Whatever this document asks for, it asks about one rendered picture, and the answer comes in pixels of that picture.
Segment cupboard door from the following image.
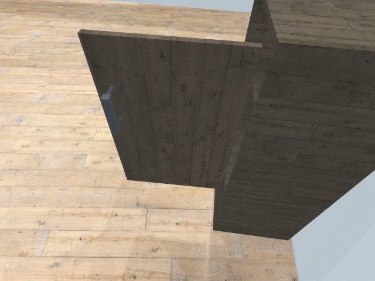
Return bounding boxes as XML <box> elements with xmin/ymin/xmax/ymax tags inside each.
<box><xmin>77</xmin><ymin>29</ymin><xmax>263</xmax><ymax>189</ymax></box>

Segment handle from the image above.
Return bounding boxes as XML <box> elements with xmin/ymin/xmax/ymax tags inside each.
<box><xmin>100</xmin><ymin>86</ymin><xmax>122</xmax><ymax>135</ymax></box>

